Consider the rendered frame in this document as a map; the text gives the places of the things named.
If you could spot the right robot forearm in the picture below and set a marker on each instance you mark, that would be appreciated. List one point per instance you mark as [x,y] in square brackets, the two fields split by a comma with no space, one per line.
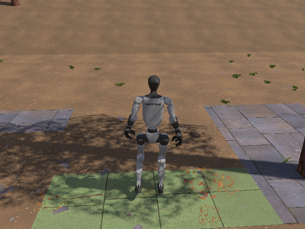
[177,128]

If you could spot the robot right shin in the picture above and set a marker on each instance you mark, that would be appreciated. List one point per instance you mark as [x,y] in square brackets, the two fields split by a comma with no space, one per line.
[161,172]

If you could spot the robot left hand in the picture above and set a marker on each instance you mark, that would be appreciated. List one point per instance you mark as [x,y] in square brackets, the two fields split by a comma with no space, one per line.
[131,132]

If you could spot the left robot forearm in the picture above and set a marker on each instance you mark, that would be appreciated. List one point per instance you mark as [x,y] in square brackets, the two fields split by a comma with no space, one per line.
[129,124]

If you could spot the robot right upper arm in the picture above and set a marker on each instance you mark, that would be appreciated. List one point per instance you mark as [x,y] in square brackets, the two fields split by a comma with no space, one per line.
[170,108]

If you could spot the robot left upper arm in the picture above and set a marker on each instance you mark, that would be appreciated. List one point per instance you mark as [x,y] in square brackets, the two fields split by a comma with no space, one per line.
[138,100]

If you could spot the robot left foot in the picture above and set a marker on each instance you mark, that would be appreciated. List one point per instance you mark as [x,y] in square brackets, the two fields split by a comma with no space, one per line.
[138,189]

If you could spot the robot right hand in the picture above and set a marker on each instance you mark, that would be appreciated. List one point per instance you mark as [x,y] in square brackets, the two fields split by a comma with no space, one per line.
[178,138]

